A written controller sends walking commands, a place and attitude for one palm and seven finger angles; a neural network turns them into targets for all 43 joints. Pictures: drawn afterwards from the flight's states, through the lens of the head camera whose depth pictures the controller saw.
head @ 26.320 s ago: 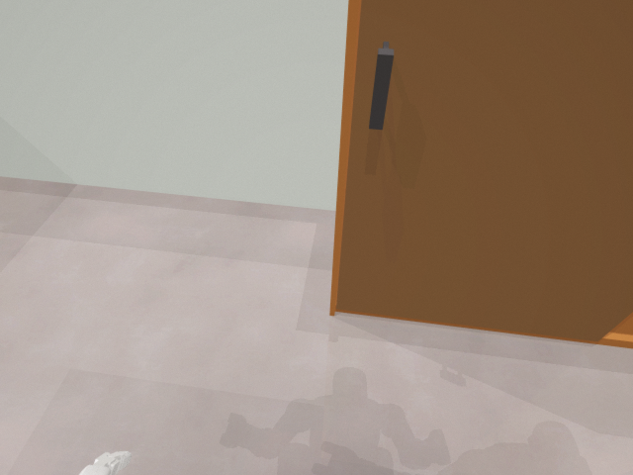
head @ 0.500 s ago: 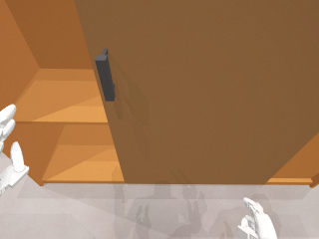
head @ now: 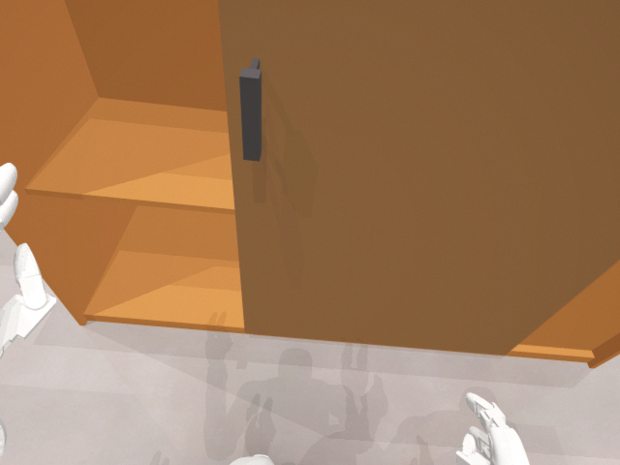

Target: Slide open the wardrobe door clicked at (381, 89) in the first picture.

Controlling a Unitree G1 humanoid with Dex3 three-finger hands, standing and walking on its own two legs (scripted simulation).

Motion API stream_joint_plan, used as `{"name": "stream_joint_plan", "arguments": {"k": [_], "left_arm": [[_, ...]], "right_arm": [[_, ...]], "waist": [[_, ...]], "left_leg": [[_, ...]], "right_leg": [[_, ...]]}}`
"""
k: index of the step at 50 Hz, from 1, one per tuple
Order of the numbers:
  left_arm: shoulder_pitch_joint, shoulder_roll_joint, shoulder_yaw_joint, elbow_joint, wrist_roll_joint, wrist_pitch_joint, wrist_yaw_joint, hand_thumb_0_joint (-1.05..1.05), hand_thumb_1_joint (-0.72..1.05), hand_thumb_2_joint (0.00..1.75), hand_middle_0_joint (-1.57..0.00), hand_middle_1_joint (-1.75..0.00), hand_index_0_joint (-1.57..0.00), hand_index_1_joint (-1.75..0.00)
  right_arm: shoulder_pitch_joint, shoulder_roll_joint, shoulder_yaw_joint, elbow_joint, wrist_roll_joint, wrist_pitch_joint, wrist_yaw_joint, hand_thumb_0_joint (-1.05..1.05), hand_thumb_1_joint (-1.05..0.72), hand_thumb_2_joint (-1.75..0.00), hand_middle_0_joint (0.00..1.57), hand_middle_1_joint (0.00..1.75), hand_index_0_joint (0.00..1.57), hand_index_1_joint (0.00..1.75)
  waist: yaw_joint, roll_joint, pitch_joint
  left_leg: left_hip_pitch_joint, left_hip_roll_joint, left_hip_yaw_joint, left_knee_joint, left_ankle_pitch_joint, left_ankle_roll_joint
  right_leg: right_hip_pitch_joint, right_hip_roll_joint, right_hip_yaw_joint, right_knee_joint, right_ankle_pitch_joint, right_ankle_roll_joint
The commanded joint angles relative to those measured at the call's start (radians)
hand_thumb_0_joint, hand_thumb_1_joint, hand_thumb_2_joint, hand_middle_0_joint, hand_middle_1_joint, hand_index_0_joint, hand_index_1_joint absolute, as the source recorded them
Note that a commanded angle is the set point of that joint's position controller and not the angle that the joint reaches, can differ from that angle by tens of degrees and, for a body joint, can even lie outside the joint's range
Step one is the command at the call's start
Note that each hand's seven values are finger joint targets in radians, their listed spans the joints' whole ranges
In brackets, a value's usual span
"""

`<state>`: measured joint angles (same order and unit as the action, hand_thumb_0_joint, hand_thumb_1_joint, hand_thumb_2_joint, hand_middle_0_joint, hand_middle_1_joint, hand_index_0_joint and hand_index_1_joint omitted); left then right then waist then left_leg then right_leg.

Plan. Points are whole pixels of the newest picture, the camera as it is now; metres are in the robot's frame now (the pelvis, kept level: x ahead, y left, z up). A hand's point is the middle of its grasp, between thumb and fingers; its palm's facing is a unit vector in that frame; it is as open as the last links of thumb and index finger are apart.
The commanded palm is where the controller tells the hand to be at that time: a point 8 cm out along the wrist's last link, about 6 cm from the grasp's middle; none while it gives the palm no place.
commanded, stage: step back with the hand held close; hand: left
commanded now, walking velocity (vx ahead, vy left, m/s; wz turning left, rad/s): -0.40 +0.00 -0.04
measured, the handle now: (253, 110) +0.58 +0.15 +0.15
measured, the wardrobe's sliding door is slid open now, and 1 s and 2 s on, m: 0.54 0.54 0.54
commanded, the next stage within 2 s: stop stepping back and stand still in 0.30 s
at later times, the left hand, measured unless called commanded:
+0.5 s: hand (7, 424) +0.11 +0.23 +0.18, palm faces +0.25 -0.83 -0.49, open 7.4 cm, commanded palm +0.05 +0.29 +0.19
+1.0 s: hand out of the picture +0.07 +0.28 +0.19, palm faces +0.36 -0.75 -0.55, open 7.4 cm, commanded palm +0.01 +0.32 +0.19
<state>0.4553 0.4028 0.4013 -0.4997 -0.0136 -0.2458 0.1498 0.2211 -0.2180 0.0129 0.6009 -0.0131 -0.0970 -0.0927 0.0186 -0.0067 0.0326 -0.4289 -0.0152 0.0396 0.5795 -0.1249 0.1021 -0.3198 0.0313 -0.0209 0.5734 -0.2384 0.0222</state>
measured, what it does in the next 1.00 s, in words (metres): walks backwards: right foot, then left foot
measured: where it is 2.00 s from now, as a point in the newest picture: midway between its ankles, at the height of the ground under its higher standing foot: outside the picture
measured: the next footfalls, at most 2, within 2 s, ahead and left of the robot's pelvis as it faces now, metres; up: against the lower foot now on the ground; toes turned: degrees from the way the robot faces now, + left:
right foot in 0.24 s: -0.14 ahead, -0.12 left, +0.00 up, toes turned -6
left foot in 0.68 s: -0.08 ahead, +0.14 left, +0.00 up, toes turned +1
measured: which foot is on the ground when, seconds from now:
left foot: down 0.00-0.46, up 0.48-0.66, down 0.68-0.98, up 1.00-1.00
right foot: up 0.00-0.22, down 0.24-0.74, up 0.76-0.94, down 0.96-1.00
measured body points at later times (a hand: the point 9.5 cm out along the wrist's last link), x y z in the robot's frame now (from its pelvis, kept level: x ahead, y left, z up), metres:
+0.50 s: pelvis -0.11 -0.01 +0.00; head -0.09 +0.03 +0.45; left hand +0.09 +0.28 +0.21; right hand +0.07 -0.24 -0.06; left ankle +0.06 +0.06 -0.70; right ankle -0.18 -0.12 -0.73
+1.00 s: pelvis -0.14 +0.03 +0.01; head -0.15 +0.03 +0.46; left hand +0.04 +0.32 +0.22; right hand +0.00 -0.19 -0.08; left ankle -0.12 +0.14 -0.72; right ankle -0.15 -0.05 -0.73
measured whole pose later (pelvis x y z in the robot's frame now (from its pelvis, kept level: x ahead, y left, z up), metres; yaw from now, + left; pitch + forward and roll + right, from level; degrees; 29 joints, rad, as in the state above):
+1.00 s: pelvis -0.14 +0.03 +0.01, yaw -3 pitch +0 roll -1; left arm 0.60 0.51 0.47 -0.51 -0.04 -0.22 0.15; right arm 0.25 -0.14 0.05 0.62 -0.02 -0.10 -0.05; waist -0.01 0.01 -0.04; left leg -0.33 0.04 0.05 0.64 -0.37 0.01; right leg -0.24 0.04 -0.11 0.50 -0.27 -0.06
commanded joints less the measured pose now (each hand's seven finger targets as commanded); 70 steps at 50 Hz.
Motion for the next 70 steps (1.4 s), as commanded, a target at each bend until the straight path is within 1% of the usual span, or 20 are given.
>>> {"name": "stream_joint_plan", "arguments": {"k": [1, 7, 12, 16, 20, 22, 23, 24, 27, 32, 37, 46, 50, 55, 59, 60, 62, 66, 69, 70], "left_arm": [[-0.070, 0.216, 0.185, -0.192, 0.010, -0.076, 0.004, 0.00, 0.90, 0.90, -0.20, -0.30, -0.20, -0.30], [0.083, 0.172, 0.125, -0.226, -0.049, -0.067, -0.012, 0.00, 0.90, 0.90, -0.20, -0.30, -0.20, -0.30], [-0.049, 0.245, 0.136, -0.259, -0.059, -0.081, -0.012, 0.00, 0.90, 0.90, -0.20, -0.30, -0.20, -0.30], [-0.081, 0.240, 0.138, -0.294, -0.066, -0.065, -0.017, 0.00, 0.90, 0.90, -0.20, -0.30, -0.20, -0.30], [0.154, 0.286, 0.250, -0.283, -0.110, -0.018, -0.029, 0.00, 0.90, 0.90, -0.20, -0.30, -0.20, -0.30], [0.237, 0.308, 0.275, -0.260, -0.107, -0.013, -0.020, 0.00, 0.90, 0.90, -0.20, -0.30, -0.20, -0.30], [0.233, 0.292, 0.255, -0.249, -0.108, -0.003, -0.013, 0.00, 0.90, 0.90, -0.20, -0.30, -0.20, -0.30], [0.222, 0.299, 0.278, -0.245, -0.103, 0.004, -0.005, 0.00, 0.90, 0.90, -0.20, -0.30, -0.20, -0.30], [0.063, 0.203, 0.157, -0.159, -0.060, 0.025, -0.004, 0.00, 0.90, 0.90, -0.20, -0.30, -0.20, -0.30], [-0.281, 0.121, -0.001, 0.006, 0.006, 0.018, 0.035, 0.00, 0.90, 0.90, -0.20, -0.30, -0.20, -0.30], [-0.111, 0.251, 0.109, -0.383, -0.018, -0.026, 0.020, 0.00, 0.90, 0.90, -0.20, -0.30, -0.20, -0.30], [0.167, 0.209, 0.200, -0.111, -0.046, 0.002, 0.021, 0.00, 0.90, 0.90, -0.20, -0.30, -0.20, -0.30], [0.032, 0.166, 0.119, -0.001, -0.040, 0.034, 0.014, 0.00, 0.90, 0.90, -0.20, -0.30, -0.20, -0.30], [-0.149, 0.148, 0.045, -0.046, -0.009, -0.004, 0.016, 0.00, 0.90, 0.90, -0.20, -0.30, -0.20, -0.30], [-0.239, 0.204, 0.061, -0.242, -0.003, -0.025, 0.035, 0.00, 0.90, 0.90, -0.20, -0.30, -0.20, -0.30], [-0.133, 0.004, -0.269, 0.647, 0.071, 0.163, -0.099, 0.00, 0.90, 0.90, -0.20, -0.30, -0.20, -0.30], [0.005, -0.084, -0.291, 0.643, 0.035, 0.265, -0.137, 0.00, 0.90, 0.90, -0.20, -0.30, -0.20, -0.30], [-0.164, -0.047, -0.325, 0.795, 0.037, 0.257, -0.146, 0.00, 0.90, 0.90, -0.20, -0.30, -0.20, -0.30], [-0.129, 0.010, -0.338, 0.989, 0.036, 0.246, -0.143, 0.00, 0.90, 0.90, -0.20, -0.30, -0.20, -0.30], [-0.130, 0.039, -0.340, 1.034, 0.040, 0.241, -0.141, 0.00, 0.90, 0.90, -0.20, -0.30, -0.20, -0.30]], "right_arm": [[-0.100, -0.147, -0.080, -0.165, -0.008, -0.073, -0.008, 0.00, -0.90, -0.90, 0.20, 0.30, 0.20, 0.30], [-0.091, -0.119, -0.073, -0.133, -0.005, -0.087, 0.034, 0.00, -0.90, -0.90, 0.20, 0.30, 0.20, 0.30], [-0.078, -0.105, -0.059, -0.083, -0.005, -0.044, 0.026, 0.00, -0.90, -0.90, 0.20, 0.30, 0.20, 0.30], [-0.088, -0.139, -0.089, -0.107, 0.004, -0.060, 0.020, 0.00, -0.90, -0.90, 0.20, 0.30, 0.20, 0.30], [-0.182, -0.122, -0.084, -0.191, -0.007, -0.030, 0.043, 0.00, -0.90, -0.90, 0.20, 0.30, 0.20, 0.30], [-0.178, -0.098, -0.072, -0.194, 0.013, -0.001, 0.039, 0.00, -0.90, -0.90, 0.20, 0.30, 0.20, 0.30], [-0.166, -0.099, -0.086, -0.166, 0.021, 0.007, 0.035, 0.00, -0.90, -0.90, 0.20, 0.30, 0.20, 0.30], [-0.138, -0.121, -0.097, -0.139, 0.006, 0.012, 0.037, 0.00, -0.90, -0.90, 0.20, 0.30, 0.20, 0.30], [-0.131, -0.068, -0.031, -0.120, 0.005, 0.006, 0.022, 0.00, -0.90, -0.90, 0.20, 0.30, 0.20, 0.30], [-0.065, -0.124, -0.065, -0.062, 0.008, -0.088, -0.028, 0.00, -0.90, -0.90, 0.20, 0.30, 0.20, 0.30], [-0.028, -0.102, -0.061, -0.117, 0.003, -0.123, 0.007, 0.00, -0.90, -0.90, 0.20, 0.30, 0.20, 0.30], [-0.069, -0.104, -0.052, -0.117, -0.001, -0.063, 0.025, 0.00, -0.90, -0.90, 0.20, 0.30, 0.20, 0.30], [-0.086, -0.104, -0.062, -0.111, 0.007, -0.032, 0.025, 0.00, -0.90, -0.90, 0.20, 0.30, 0.20, 0.30], [-0.108, -0.095, -0.029, -0.074, 0.001, -0.060, 0.012, 0.00, -0.90, -0.90, 0.20, 0.30, 0.20, 0.30], [-0.116, -0.107, -0.045, -0.085, -0.006, -0.094, -0.010, 0.00, -0.90, -0.90, 0.20, 0.30, 0.20, 0.30], [-0.032, -0.276, -0.098, 0.137, -0.015, -0.079, 0.108, 0.00, -0.90, -0.90, 0.20, 0.30, 0.20, 0.30], [-0.015, -0.262, -0.076, 0.031, 0.003, 0.034, 0.098, 0.00, -0.90, -0.90, 0.20, 0.30, 0.20, 0.30], [-0.023, -0.257, -0.067, 0.024, -0.043, 0.048, 0.077, 0.00, -0.90, -0.90, 0.20, 0.30, 0.20, 0.30], [-0.093, -0.245, -0.055, 0.048, -0.020, 0.071, 0.076, 0.00, -0.90, -0.90, 0.20, 0.30, 0.20, 0.30], [-0.091, -0.180, -0.050, 0.055, -0.005, 0.082, 0.078, 0.00, -0.90, -0.90, 0.20, 0.30, 0.20, 0.30]], "waist": [[0.006, 0.242, -0.116], [0.010, 0.191, -0.204], [-0.009, 0.005, -0.313], [-0.012, 0.128, -0.461], [0.038, 0.187, -0.357], [0.014, -0.054, -0.246], [0.015, -0.272, -0.126], [0.007, -0.227, -0.064], [-0.052, -0.012, 0.034], [-0.028, -0.080, -0.037], [-0.037, 0.330, -0.188], [-0.029, 0.204, -0.092], [-0.011, -0.245, -0.013], [-0.024, -0.110, -0.038], [-0.010, -0.048, -0.039], [-0.092, 0.072, 0.037], [-0.031, 0.347, -0.058], [-0.045, 0.077, -0.120], [0.019, -0.064, -0.196], [0.011, -0.163, -0.194]], "left_leg": [[-0.321, 0.333, -0.419, -0.526, -0.677, 0.056], [0.122, 0.230, -0.268, -0.447, -0.326, -0.076], [0.514, 0.141, -0.071, -0.070, 0.292, -0.105], [0.711, 0.199, -0.124, -0.205, 0.615, -0.077], [0.212, 0.222, -0.139, -0.411, -0.161, -0.125], [0.193, 0.007, 0.063, 0.095, -0.293, -0.186], [0.183, -0.061, -0.053, 0.545, -0.315, -0.186], [0.059, -0.045, -0.151, 0.781, -0.334, -0.166], [-0.125, 0.081, -0.088, 0.485, -0.215, -0.123], [0.149, 0.026, 0.029, -0.065, -0.168, -0.068], [0.486, 0.218, -0.317, -0.172, 0.710, -0.023], [-0.057, 0.206, -0.107, -0.272, -0.432, -0.044], [-0.221, 0.036, -0.041, 0.424, -0.378, -0.094], [-0.032, 0.071, 0.002, 0.254, -0.236, -0.094], [0.198, 0.037, 0.046, -0.015, -0.131, -0.078], [0.167, 0.145, 0.004, 0.014, 0.208, -0.060], [0.125, 0.325, -0.309, -0.142, 0.401, 0.066], [0.115, 0.315, -0.377, -0.151, 0.409, 0.124], [0.094, 0.182, -0.181, -0.026, 0.232, 0.010], [0.011, 0.080, -0.102, 0.047, -0.004, -0.054]], "right_leg": [[0.316, 0.069, 0.037, 0.371, -0.124, -0.012], [0.134, 0.067, -0.023, -0.074, -0.271, -0.049], [-0.034, -0.119, 0.125, -0.325, 0.261, -0.054], [-0.057, 0.056, 0.005, -0.076, 0.015, 0.016], [0.191, 0.061, -0.027, -0.071, -0.272, -0.056], [-0.074, -0.167, 0.169, -0.401, -0.430, -0.137], [-0.420, -0.436, 0.504, -0.556, -0.647, -0.246], [-0.508, -0.491, 0.522, -0.550, -0.629, -0.307], [-0.191, -0.292, 0.191, -0.383, -0.257, -0.168], [0.049, -0.213, 0.079, -0.198, 0.021, -0.099], [-0.143, 0.005, -0.055, 0.209, -0.191, -0.009], [0.286, -0.009, -0.077, -0.112, -0.129, -0.037], [0.141, -0.389, 0.529, -0.445, -0.382, -0.217], [0.098, -0.281, 0.162, -0.297, 0.025, -0.163], [0.027, -0.247, 0.114, -0.274, -0.083, -0.134], [-0.081, -0.296, -0.109, 0.007, 0.271, -0.091], [-0.117, -0.074, -0.073, 0.305, -0.272, 0.010], [-0.096, -0.055, 0.054, 0.393, -0.342, -0.001], [0.155, -0.058, 0.037, -0.022, -0.002, -0.012], [0.187, -0.175, 0.205, -0.128, 0.061, -0.043]]}}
